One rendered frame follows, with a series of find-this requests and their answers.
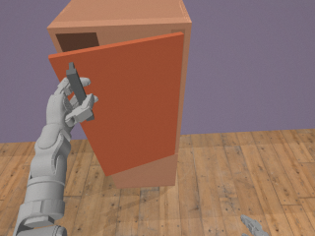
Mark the cupboard door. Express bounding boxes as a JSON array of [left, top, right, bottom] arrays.
[[48, 31, 184, 177]]

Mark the handle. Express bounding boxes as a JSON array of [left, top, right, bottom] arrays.
[[66, 62, 95, 122]]

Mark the right robot hand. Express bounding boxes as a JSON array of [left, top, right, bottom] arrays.
[[240, 214, 270, 236]]

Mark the left robot upper arm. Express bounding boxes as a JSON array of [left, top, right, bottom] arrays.
[[17, 225, 68, 236]]

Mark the left robot hand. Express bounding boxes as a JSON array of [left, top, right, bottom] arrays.
[[46, 77, 98, 132]]

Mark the robot left forearm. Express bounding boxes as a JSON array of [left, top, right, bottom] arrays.
[[12, 124, 72, 236]]

